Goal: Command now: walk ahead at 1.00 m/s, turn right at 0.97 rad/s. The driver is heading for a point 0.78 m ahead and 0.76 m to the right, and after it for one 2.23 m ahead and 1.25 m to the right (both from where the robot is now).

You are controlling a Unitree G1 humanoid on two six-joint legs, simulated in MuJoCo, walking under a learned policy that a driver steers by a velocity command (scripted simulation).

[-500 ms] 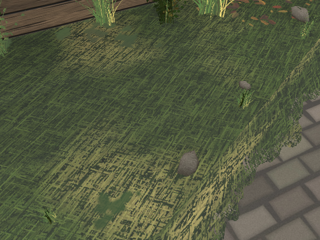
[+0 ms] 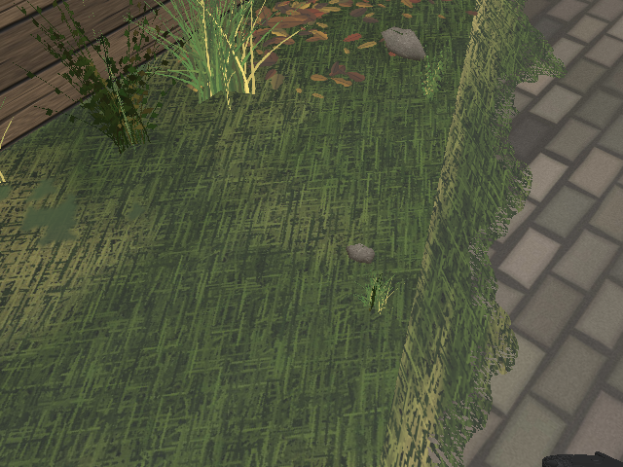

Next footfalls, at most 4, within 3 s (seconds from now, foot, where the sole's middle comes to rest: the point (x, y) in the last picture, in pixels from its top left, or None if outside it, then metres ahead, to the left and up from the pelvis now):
0.36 right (381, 460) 0.48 -0.08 -0.76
0.74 left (399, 279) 0.92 -0.13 -0.76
1.20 right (577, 270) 0.99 -0.58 -0.76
1.62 left None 1.25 -0.77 -0.76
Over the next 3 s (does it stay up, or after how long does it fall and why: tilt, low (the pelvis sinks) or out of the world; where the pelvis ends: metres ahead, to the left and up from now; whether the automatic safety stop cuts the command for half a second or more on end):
stays up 1.14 -0.77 0.01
